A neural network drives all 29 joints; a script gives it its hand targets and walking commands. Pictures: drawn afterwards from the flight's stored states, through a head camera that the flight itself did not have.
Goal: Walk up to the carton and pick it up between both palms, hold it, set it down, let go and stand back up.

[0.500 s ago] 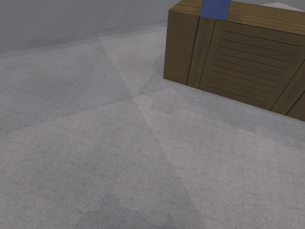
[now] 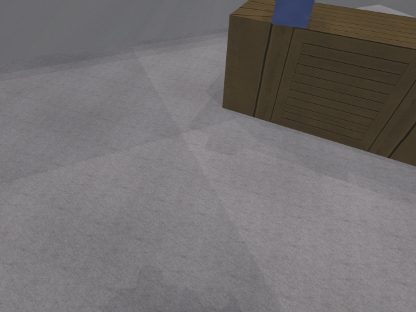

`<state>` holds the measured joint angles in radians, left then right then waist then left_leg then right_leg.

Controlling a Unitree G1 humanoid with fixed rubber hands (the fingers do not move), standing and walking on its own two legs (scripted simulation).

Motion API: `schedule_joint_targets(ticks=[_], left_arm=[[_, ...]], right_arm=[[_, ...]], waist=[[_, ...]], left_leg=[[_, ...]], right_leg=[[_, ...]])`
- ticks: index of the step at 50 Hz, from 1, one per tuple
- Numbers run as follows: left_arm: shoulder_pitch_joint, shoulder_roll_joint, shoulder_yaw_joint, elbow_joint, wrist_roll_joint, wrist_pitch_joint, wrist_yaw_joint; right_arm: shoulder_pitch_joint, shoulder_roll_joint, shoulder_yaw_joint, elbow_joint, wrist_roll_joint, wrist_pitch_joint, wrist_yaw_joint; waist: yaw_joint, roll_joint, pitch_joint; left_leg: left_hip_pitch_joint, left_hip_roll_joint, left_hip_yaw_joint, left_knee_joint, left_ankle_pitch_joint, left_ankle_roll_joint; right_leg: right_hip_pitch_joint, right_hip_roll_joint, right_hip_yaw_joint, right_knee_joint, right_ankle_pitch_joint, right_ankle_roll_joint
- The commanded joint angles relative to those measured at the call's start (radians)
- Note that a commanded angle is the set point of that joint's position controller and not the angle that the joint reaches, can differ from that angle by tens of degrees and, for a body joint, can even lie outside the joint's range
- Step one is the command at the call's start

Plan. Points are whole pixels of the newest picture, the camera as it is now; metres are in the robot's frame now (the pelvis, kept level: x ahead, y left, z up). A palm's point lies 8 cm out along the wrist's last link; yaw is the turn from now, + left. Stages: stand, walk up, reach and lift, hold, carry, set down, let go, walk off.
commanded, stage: stand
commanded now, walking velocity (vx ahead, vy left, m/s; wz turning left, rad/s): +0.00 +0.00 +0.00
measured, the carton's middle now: out of the picture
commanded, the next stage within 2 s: none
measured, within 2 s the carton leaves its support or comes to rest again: neither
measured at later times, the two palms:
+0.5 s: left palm out of the picture +0.07 +0.29 -0.12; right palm out of the picture +0.09 -0.25 -0.12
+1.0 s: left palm out of the picture +0.06 +0.28 -0.12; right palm out of the picture +0.08 -0.25 -0.12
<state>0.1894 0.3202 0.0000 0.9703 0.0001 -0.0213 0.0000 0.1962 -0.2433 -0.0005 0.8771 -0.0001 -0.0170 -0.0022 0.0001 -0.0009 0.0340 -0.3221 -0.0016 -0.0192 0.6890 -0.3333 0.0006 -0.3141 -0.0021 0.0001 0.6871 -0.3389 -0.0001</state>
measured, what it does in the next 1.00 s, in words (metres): stands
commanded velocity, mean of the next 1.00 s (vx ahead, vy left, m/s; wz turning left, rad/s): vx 0.00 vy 0.00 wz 0.00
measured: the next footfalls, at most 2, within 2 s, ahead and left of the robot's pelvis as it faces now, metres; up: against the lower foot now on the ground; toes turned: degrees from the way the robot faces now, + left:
none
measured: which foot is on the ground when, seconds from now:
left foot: down 0.00-1.00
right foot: down 0.00-1.00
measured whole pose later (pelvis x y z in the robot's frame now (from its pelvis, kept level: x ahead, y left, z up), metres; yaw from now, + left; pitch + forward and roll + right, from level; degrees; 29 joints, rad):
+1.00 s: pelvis -0.01 +0.00 +0.00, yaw +0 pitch -3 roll +0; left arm 0.17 0.33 0.00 1.03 0.00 -0.03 0.00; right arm 0.20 -0.25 0.00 0.91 0.00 -0.02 0.00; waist 0.00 0.00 0.05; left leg -0.32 0.00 -0.02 0.68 -0.32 0.00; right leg -0.31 0.00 0.00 0.69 -0.33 0.00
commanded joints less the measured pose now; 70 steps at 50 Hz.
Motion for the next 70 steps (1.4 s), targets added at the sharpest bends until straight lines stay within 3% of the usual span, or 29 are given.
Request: schedule_joint_targets(ticks=[1,2,4,8,10,12,14,16,18,22,23,28,29,31,34,35,36,38,39,40,42,47,48,49,54,65,67,68,70], left_arm=[[-0.099,0.214,0.054,-0.032,0.019,-0.025,0.016],[-0.058,0.215,0.056,-0.037,0.013,-0.037,0.015],[-0.089,0.23,0.064,-0.041,0.016,-0.021,0.01],[-0.059,0.215,0.06,-0.008,0.008,-0.036,0.01],[-0.035,0.223,0.055,-0.009,0.015,-0.031,0.006],[-0.075,0.251,0.068,-0.007,0.007,-0.034,0.0],[-0.092,0.217,0.056,-0.025,0.006,-0.039,-0.003],[-0.069,0.211,0.057,0.006,0.004,-0.036,0.009],[-0.082,0.253,0.065,0.003,0.016,-0.036,0.015],[-0.1,0.242,0.057,0.008,0.007,-0.035,0.013],[-0.103,0.239,0.063,0.004,0.007,-0.034,0.013],[-0.081,0.198,0.051,0.012,0.008,-0.028,0.01],[-0.118,0.213,0.045,0.004,0.009,-0.03,0.001],[-0.073,0.216,0.053,0.006,0.003,-0.028,-0.006],[-0.094,0.223,0.055,0.012,0.014,-0.021,0.0],[-0.08,0.23,0.058,0.027,0.006,-0.032,-0.002],[-0.091,0.223,0.052,0.007,0.002,-0.031,0.0],[-0.098,0.225,0.063,0.01,0.0,-0.037,0.0],[-0.059,0.204,0.058,0.024,-0.009,-0.034,0.002],[-0.052,0.232,0.056,0.019,0.0,-0.035,0.001],[-0.099,0.22,0.058,0.0,-0.002,-0.027,0.005],[-0.065,0.251,0.059,0.026,0.011,-0.024,0.006],[-0.053,0.221,0.054,0.029,-0.009,-0.027,0.0],[-0.108,0.225,0.051,0.025,0.006,-0.03,0.0],[-0.091,0.215,0.052,0.021,0.002,-0.045,0.0],[-0.108,0.243,0.058,0.03,0.006,-0.032,0.003],[-0.09,0.236,0.066,0.043,0.007,-0.021,0.005],[-0.094,0.234,0.071,0.034,0.007,-0.032,0.005],[-0.138,0.226,0.058,0.039,0.007,-0.021,-0.001]], right_arm=[[-0.114,-0.269,-0.051,-0.019,-0.025,-0.027,-0.014],[-0.125,-0.242,-0.034,-0.022,-0.026,-0.032,-0.008],[-0.124,-0.286,-0.058,-0.024,-0.025,-0.035,-0.014],[-0.053,-0.264,-0.051,0.013,-0.021,-0.038,-0.024],[-0.11,-0.288,-0.058,-0.006,-0.023,-0.031,-0.019],[-0.085,-0.263,-0.052,-0.003,-0.016,-0.038,-0.02],[-0.092,-0.282,-0.053,-0.001,-0.018,-0.026,-0.011],[-0.121,-0.306,-0.068,-0.003,-0.022,-0.033,-0.019],[-0.061,-0.263,-0.059,-0.006,-0.019,-0.033,-0.014],[-0.039,-0.295,-0.069,0.023,-0.018,-0.026,-0.012],[-0.063,-0.27,-0.059,0.014,-0.024,-0.024,-0.007],[-0.107,-0.256,-0.052,-0.003,-0.034,-0.042,-0.017],[-0.078,-0.274,-0.053,0.002,-0.025,-0.032,-0.017],[-0.118,-0.293,-0.064,0.017,-0.02,-0.027,-0.015],[-0.133,-0.278,-0.048,-0.003,-0.015,-0.032,-0.018],[-0.076,-0.301,-0.058,0.017,-0.019,-0.036,-0.011],[-0.111,-0.277,-0.056,0.009,-0.017,-0.04,-0.016],[-0.11,-0.269,-0.046,0.02,-0.017,-0.035,-0.014],[-0.089,-0.318,-0.063,0.039,-0.022,-0.033,-0.019],[-0.105,-0.328,-0.068,0.037,-0.018,-0.029,-0.014],[-0.128,-0.288,-0.054,0.016,-0.022,-0.03,-0.017],[-0.048,-0.269,-0.048,0.03,-0.018,-0.02,-0.007],[-0.094,-0.304,-0.06,0.032,-0.016,-0.032,-0.009],[-0.112,-0.296,-0.065,0.025,-0.014,-0.028,-0.013],[-0.098,-0.285,-0.059,0.042,-0.02,-0.028,-0.011],[-0.112,-0.27,-0.05,0.054,-0.022,-0.032,-0.016],[-0.104,-0.239,-0.05,0.034,-0.016,-0.033,-0.008],[-0.108,-0.264,-0.045,0.045,-0.031,-0.035,-0.016],[-0.115,-0.286,-0.062,0.037,-0.026,-0.032,-0.013]], waist=[[0.006,0.055,-0.001],[0.022,0.104,0.0],[0.011,0.022,-0.018],[-0.014,0.03,-0.056],[0.021,0.068,-0.063],[0.0,-0.032,-0.019],[-0.005,0.08,-0.008],[0.017,0.042,0.004],[-0.019,-0.007,-0.091],[-0.031,0.048,0.033],[-0.019,-0.011,0.02],[0.021,0.106,-0.008],[-0.004,0.014,0.002],[0.026,0.06,0.016],[0.007,0.097,0.038],[-0.007,0.025,-0.043],[-0.004,0.069,-0.004],[-0.005,0.035,-0.045],[0.029,0.092,-0.032],[0.019,0.104,-0.048],[0.013,0.0,-0.061],[-0.025,0.066,-0.014],[0.009,0.073,0.002],[0.0,0.015,0.008],[0.003,0.044,-0.053],[0.008,0.008,-0.016],[-0.006,0.025,-0.022],[0.01,0.112,0.025],[-0.017,0.034,-0.007]], left_leg=[[0.029,0.088,-0.137,-0.25,0.047,0.071],[-0.003,0.111,-0.149,-0.24,0.068,0.082],[0.036,0.091,-0.123,-0.228,0.108,0.068],[0.058,0.097,-0.124,-0.204,0.196,0.07],[0.018,0.097,-0.131,-0.197,0.116,0.091],[0.035,0.09,-0.125,-0.229,0.099,0.075],[0.039,0.089,-0.137,-0.227,0.108,0.08],[0.048,0.112,-0.148,-0.232,0.121,0.08],[0.11,0.101,-0.094,-0.166,0.131,0.072],[0.024,0.087,-0.105,-0.213,0.09,0.059],[0.043,0.094,-0.099,-0.22,0.075,0.06],[0.032,0.101,-0.138,-0.248,0.024,0.075],[0.026,0.095,-0.162,-0.25,0.037,0.072],[0.024,0.1,-0.149,-0.274,0.008,0.073],[-0.006,0.123,-0.16,-0.285,-0.012,0.071],[0.062,0.11,-0.151,-0.261,0.039,0.075],[0.048,0.108,-0.127,-0.248,0.063,0.071],[0.069,0.102,-0.119,-0.243,0.174,0.073],[0.056,0.108,-0.145,-0.246,0.19,0.076],[0.066,0.104,-0.124,-0.239,0.148,0.068],[0.064,0.107,-0.141,-0.223,0.134,0.071],[0.05,0.088,-0.112,-0.25,-0.018,0.054],[0.038,0.101,-0.137,-0.26,-0.015,0.064],[0.013,0.09,-0.14,-0.264,0.035,0.067],[0.063,0.086,-0.091,-0.202,0.144,0.062],[0.043,0.098,-0.131,-0.255,0.058,0.066],[0.047,0.1,-0.129,-0.267,0.048,0.065],[0.014,0.109,-0.16,-0.307,0.032,0.069],[0.043,0.104,-0.137,-0.267,0.025,0.067]], right_leg=[[0.006,-0.098,0.14,-0.195,0.089,-0.086],[0.044,-0.104,0.157,-0.224,0.104,-0.076],[0.048,-0.096,0.147,-0.223,0.125,-0.072],[0.075,-0.097,0.129,-0.189,0.195,-0.067],[0.094,-0.103,0.132,-0.185,0.159,-0.075],[0.048,-0.117,0.162,-0.243,0.072,-0.076],[0.006,-0.114,0.173,-0.219,0.081,-0.077],[0.02,-0.099,0.113,-0.236,0.101,-0.059],[0.033,-0.117,0.164,-0.22,0.156,-0.077],[0.0,-0.121,0.179,-0.25,0.13,-0.072],[0.004,-0.106,0.164,-0.236,0.105,-0.066],[0.031,-0.107,0.172,-0.247,-0.001,-0.084],[0.004,-0.1,0.161,-0.246,-0.016,-0.075],[-0.009,-0.104,0.162,-0.246,-0.035,-0.069],[0.027,-0.088,0.143,-0.27,0.07,-0.065],[0.067,-0.094,0.136,-0.222,0.065,-0.073],[0.027,-0.098,0.174,-0.264,0.128,-0.076],[0.074,-0.099,0.127,-0.211,0.176,-0.066],[0.076,-0.099,0.121,-0.204,0.176,-0.06],[0.065,-0.104,0.127,-0.192,0.141,-0.063],[0.043,-0.098,0.125,-0.204,0.153,-0.068],[0.013,-0.103,0.164,-0.261,-0.017,-0.071],[0.029,-0.097,0.142,-0.225,0.079,-0.066],[0.028,-0.114,0.144,-0.234,0.058,-0.065],[0.064,-0.12,0.155,-0.239,0.143,-0.066],[0.042,-0.115,0.164,-0.271,0.015,-0.067],[0.047,-0.118,0.167,-0.28,-0.006,-0.067],[0.047,-0.095,0.154,-0.256,0.034,-0.066],[0.045,-0.116,0.158,-0.254,0.05,-0.073]])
